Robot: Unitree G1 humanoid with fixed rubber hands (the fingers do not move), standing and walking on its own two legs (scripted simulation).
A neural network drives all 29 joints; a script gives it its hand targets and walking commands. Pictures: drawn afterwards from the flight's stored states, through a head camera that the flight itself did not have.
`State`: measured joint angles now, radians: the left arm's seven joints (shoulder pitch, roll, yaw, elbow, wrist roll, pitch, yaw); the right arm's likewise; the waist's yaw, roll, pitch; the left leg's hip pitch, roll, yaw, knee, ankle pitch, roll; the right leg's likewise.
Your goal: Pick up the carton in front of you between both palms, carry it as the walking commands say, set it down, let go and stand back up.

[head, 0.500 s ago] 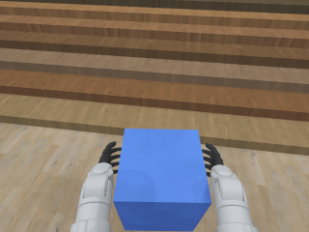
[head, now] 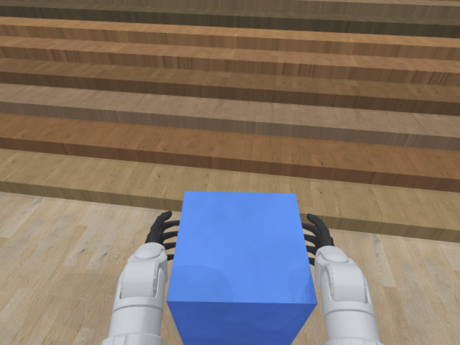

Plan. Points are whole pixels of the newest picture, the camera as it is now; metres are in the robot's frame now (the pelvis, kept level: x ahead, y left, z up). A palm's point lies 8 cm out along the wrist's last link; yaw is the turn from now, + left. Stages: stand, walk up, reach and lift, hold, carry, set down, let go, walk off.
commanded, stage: hold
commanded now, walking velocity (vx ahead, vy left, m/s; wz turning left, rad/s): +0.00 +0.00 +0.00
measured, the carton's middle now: (238, 272) +0.28 +0.00 -0.03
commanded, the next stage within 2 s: carry in 0.58 s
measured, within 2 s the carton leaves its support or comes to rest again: neither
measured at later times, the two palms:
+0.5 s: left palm (155, 252) +0.28 +0.15 +0.05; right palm (324, 254) +0.28 -0.15 +0.05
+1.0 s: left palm (166, 204) +0.38 +0.15 +0.06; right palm (313, 206) +0.38 -0.15 +0.06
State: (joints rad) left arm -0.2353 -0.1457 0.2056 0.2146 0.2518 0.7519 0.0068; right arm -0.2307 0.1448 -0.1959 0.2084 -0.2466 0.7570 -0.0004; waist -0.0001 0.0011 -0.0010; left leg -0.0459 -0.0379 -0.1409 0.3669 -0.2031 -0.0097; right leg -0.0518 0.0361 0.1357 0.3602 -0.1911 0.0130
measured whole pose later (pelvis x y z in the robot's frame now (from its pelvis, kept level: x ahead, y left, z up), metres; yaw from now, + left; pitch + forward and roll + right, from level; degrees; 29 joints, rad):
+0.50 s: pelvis -0.01 +0.00 +0.00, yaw +0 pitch -7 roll +0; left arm -0.28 -0.16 0.25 0.25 0.28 0.75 -0.01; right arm -0.28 0.16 -0.24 0.24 -0.27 0.76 0.01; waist 0.00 0.00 0.02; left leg -0.07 -0.04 -0.14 0.40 -0.21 -0.01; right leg -0.07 0.04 0.13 0.39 -0.19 0.01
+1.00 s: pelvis +0.11 +0.00 -0.02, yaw -1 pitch +6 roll +1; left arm -0.17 -0.10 0.13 -0.21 0.11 1.12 0.10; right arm -0.21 0.14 -0.11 -0.16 -0.11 1.11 -0.09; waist 0.00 -0.02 -0.18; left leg -0.23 0.02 0.08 0.57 -0.43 -0.01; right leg -0.35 -0.06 -0.05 0.79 -0.44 0.02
